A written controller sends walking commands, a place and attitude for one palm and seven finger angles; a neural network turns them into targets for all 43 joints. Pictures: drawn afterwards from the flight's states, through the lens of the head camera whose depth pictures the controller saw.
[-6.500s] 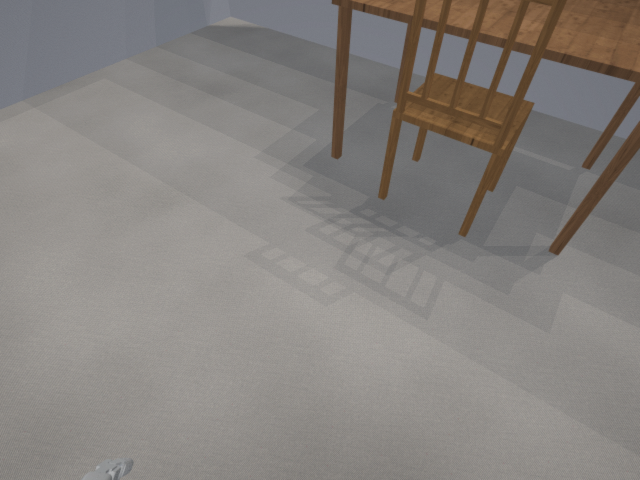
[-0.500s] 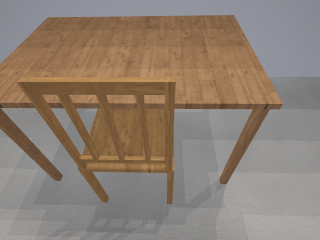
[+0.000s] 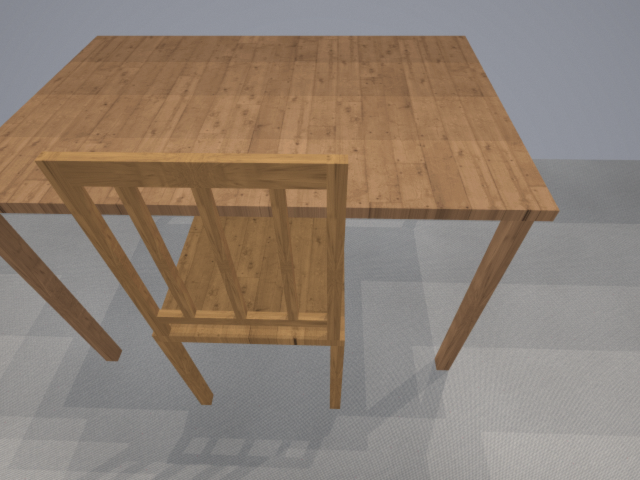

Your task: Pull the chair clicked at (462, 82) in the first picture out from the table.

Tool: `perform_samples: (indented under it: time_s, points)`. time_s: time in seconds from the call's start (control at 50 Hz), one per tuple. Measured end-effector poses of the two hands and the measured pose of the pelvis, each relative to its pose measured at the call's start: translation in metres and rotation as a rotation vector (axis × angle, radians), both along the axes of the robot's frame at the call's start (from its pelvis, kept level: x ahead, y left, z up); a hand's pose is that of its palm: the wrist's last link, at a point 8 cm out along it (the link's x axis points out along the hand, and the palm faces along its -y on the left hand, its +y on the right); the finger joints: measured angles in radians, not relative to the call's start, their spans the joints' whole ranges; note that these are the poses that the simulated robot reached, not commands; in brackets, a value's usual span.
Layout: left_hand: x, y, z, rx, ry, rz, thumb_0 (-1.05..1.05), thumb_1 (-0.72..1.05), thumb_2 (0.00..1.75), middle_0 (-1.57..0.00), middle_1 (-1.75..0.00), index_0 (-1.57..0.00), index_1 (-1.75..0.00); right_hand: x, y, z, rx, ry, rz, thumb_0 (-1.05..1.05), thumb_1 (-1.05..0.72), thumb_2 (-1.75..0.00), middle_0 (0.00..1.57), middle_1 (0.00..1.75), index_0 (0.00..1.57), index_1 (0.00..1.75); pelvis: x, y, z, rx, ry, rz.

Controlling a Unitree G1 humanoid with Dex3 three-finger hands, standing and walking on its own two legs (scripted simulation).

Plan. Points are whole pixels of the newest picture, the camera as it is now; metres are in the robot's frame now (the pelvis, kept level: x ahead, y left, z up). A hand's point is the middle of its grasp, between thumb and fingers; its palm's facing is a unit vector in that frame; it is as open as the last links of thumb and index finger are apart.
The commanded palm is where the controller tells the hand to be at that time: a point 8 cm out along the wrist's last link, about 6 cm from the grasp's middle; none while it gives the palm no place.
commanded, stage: raise the hand toward the chair's back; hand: left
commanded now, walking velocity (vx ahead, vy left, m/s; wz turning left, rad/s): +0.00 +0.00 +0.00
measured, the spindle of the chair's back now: (225, 262) +0.46 +0.20 -0.06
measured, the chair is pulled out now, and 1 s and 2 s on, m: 0.00 0.00 0.00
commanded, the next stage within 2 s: none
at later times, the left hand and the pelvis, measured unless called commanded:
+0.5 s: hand out of the picture +0.13 +0.18 -0.10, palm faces +0.08 -1.00 -0.04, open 9.8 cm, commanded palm +0.12 +0.23 -0.07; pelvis -0.04 +0.01 -0.12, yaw +1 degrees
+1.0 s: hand (161, 443) +0.17 +0.21 -0.05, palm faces +0.10 -0.99 -0.08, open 14.2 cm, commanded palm +0.14 +0.26 -0.05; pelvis -0.05 +0.02 -0.11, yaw +1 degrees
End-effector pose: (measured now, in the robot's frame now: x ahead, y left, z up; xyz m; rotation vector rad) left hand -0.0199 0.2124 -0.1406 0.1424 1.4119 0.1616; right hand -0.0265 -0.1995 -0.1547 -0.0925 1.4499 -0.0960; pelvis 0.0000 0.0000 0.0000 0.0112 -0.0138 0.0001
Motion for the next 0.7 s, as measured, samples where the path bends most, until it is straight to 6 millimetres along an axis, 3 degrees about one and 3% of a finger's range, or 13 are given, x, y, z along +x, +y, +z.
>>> perform_samples:
  time_s: [0.04,0.06,0.14,0.22,0.28,0.32,0.38,0.46,0.52,0.58,0.64,0.7]
  points:
    - [0.006,0.007,0.004,0.012,-0.026,0.024,0.02,0.93,0.89,-0.20,-0.30,-0.20,-0.30,0.002,-0.001,0.001,-0.005,-0.025,-0.009,0.00,-0.91,-0.90,0.20,0.30,0.20,0.30,-0.003,-0.001,-0.001,0.004,0.004,0.007]
    - [0.019,0.015,0.013,0.033,-0.113,0.049,0.03,0.95,0.89,-0.20,-0.30,-0.20,-0.30,0.007,-0.006,0.003,-0.029,-0.077,-0.011,0.01,-0.92,-0.90,0.20,0.30,0.20,0.30,-0.005,-0.001,-0.002,0.005,0.002,0.005]
    - [0.097,0.031,0.062,0.102,-0.518,0.039,0.05,0.93,0.88,-0.20,-0.29,-0.20,-0.30,0.036,-0.035,0.012,-0.115,-0.302,0.002,0.03,-0.93,-0.90,0.20,0.30,0.21,0.30,-0.015,0.004,-0.006,0.003,0.022,0.017]
    - [0.177,0.017,0.102,0.054,-0.942,-0.040,0.03,0.86,0.86,-0.19,-0.28,-0.19,-0.29,0.081,-0.063,0.024,-0.187,-0.540,0.050,0.02,-0.93,-0.90,0.20,0.30,0.20,0.30,-0.026,0.007,-0.021,0.008,0.110,0.032]
    - [0.207,-0.002,0.116,-0.082,-1.226,-0.057,0.02,0.80,0.83,-0.18,-0.27,-0.18,-0.28,0.119,-0.075,0.035,-0.217,-0.697,0.089,0.02,-0.92,-0.90,0.20,0.30,0.20,0.30,-0.030,0.007,-0.039,0.020,0.176,0.014]
    - [0.205,-0.013,0.114,-0.172,-1.369,-0.071,0.02,0.75,0.82,-0.17,-0.27,-0.18,-0.27,0.144,-0.077,0.040,-0.224,-0.785,0.123,0.02,-0.92,-0.90,0.20,0.30,0.20,0.30,-0.032,0.006,-0.054,0.026,0.208,-0.005]
    - [0.181,-0.014,0.092,-0.201,-1.439,-0.127,0.01,0.67,0.79,-0.17,-0.26,-0.17,-0.26,0.178,-0.071,0.039,-0.219,-0.883,0.179,0.01,-0.92,-0.90,0.19,0.30,0.20,0.30,-0.035,0.007,-0.078,0.030,0.239,-0.016]
    - [0.139,0.007,0.050,-0.126,-1.284,-0.138,0.01,0.57,0.75,-0.17,-0.25,-0.17,-0.25,0.216,-0.044,0.022,-0.170,-0.957,0.249,0.01,-0.91,-0.90,0.19,0.30,0.20,0.30,-0.042,0.009,-0.106,0.017,0.262,-0.001]
    - [0.118,0.029,0.045,-0.040,-1.236,-0.083,0.01,0.50,0.72,-0.16,-0.23,-0.16,-0.24,0.233,-0.015,0.003,-0.110,-0.979,0.295,0.01,-0.91,-0.90,0.19,0.30,0.20,0.30,-0.046,0.012,-0.119,-0.005,0.285,0.016]
    - [0.121,0.041,0.069,0.014,-1.358,-0.085,0.02,0.43,0.69,-0.15,-0.22,-0.15,-0.23,0.234,0.015,-0.021,-0.042,-0.967,0.334,0.01,-0.91,-0.90,0.19,0.30,0.20,0.30,-0.050,0.014,-0.127,-0.031,0.305,0.035]
    - [0.140,0.037,0.092,-0.012,-1.501,-0.154,0.01,0.36,0.66,-0.14,-0.21,-0.14,-0.21,0.221,0.037,-0.043,0.017,-0.918,0.334,0.01,-0.91,-0.90,0.20,0.30,0.20,0.30,-0.054,0.018,-0.132,-0.046,0.321,0.041]
    - [0.163,0.025,0.089,-0.110,-1.481,-0.229,0.01,0.29,0.63,-0.13,-0.20,-0.13,-0.20,0.199,0.046,-0.059,0.045,-0.845,0.278,0.01,-0.91,-0.90,0.20,0.30,0.21,0.30,-0.058,0.020,-0.132,-0.046,0.333,0.034]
